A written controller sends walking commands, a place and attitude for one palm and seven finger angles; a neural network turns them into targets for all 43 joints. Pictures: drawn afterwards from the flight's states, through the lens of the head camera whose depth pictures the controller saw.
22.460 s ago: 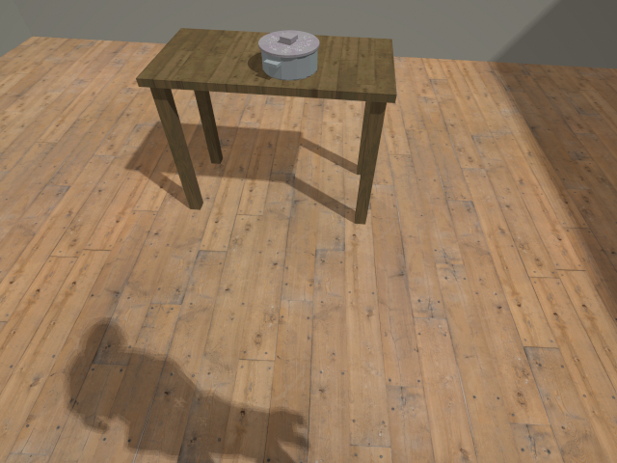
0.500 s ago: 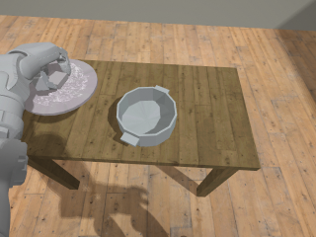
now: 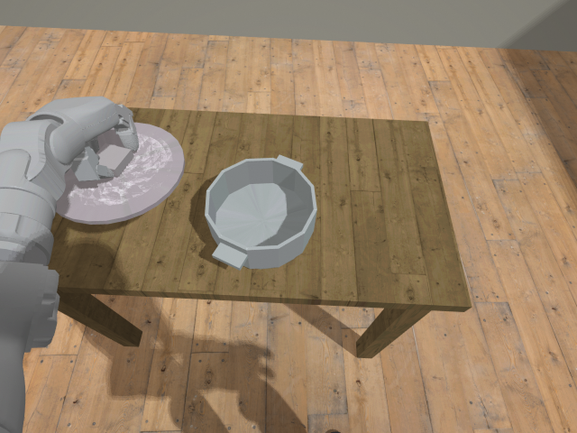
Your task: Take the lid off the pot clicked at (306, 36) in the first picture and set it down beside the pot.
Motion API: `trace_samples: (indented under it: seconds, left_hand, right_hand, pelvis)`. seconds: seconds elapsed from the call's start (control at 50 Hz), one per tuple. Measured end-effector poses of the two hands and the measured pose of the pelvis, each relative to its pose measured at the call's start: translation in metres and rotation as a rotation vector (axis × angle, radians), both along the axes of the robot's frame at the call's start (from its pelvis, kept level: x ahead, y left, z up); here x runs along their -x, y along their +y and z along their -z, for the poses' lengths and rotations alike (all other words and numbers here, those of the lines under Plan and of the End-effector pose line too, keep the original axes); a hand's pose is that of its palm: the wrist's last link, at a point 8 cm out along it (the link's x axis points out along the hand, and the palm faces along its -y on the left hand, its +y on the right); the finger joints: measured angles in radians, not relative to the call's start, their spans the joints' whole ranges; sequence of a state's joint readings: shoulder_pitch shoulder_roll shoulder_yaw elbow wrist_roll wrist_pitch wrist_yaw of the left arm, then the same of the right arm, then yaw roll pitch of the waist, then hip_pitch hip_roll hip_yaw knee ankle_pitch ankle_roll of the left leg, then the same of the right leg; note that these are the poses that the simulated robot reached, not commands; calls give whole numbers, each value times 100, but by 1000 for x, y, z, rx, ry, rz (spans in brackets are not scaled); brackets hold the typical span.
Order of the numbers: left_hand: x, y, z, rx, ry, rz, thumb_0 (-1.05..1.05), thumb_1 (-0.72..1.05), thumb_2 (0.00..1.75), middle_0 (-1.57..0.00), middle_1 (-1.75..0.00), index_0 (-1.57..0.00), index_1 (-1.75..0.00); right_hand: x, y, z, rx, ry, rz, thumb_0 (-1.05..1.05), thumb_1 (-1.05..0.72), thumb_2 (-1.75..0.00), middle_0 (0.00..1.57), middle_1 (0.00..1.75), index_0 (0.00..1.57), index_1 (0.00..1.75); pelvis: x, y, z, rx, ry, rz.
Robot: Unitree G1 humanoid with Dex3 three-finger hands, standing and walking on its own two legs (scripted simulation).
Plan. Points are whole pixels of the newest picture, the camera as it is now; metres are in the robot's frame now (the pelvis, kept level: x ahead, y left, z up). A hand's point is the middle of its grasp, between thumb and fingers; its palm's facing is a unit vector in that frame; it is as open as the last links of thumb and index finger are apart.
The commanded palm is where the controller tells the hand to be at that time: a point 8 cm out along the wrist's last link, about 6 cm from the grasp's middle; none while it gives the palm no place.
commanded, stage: lower the lid onto the table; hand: left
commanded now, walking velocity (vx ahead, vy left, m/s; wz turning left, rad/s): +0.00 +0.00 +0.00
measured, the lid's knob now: (111, 159) +0.50 +0.25 +0.05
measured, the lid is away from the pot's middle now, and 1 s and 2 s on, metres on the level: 0.22 0.23 0.23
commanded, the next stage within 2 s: none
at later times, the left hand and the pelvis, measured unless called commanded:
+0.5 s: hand (98, 175) +0.47 +0.26 +0.06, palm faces -0.48 -0.05 -0.88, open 8.1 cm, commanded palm +0.50 +0.26 +0.12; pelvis +0.00 -0.01 +0.00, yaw -1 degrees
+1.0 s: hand (105, 186) +0.47 +0.27 +0.02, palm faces -0.51 -0.05 -0.86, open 8.1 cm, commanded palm +0.50 +0.26 +0.08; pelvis +0.00 +0.00 -0.01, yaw -1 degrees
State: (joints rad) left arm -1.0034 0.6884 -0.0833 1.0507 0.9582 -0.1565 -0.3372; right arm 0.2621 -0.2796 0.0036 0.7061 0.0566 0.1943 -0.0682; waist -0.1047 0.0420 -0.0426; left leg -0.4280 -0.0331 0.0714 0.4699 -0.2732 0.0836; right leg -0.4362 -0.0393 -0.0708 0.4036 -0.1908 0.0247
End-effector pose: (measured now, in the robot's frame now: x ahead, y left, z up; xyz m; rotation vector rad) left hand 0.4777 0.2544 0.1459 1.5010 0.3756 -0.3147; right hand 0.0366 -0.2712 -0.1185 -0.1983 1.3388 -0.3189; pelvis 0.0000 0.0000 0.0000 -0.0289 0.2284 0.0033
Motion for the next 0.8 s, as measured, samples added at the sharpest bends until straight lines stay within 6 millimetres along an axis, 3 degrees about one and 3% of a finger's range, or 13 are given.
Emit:
trace_samples:
  seconds: [0.46, 0.8]
  left_hand:
    - [3, 6, 31, -14, 63, -12, -3, 22, 81, -70, -101, -57, -95]
    - [-3, 7, 51, 8, 77, 5, -3, 22, 81, -69, -101, -56, -95]
  right_hand:
    - [25, -22, -2, 62, 65, 40, 1, -91, -90, 20, 30, 20, 30]
    - [42, -8, 2, 56, 108, 64, 1, -91, -90, 21, 30, 20, 30]
  pelvis:
    - [2, -12, 3, 1, 28, 11]
    - [2, -4, 9, 7, 61, 16]
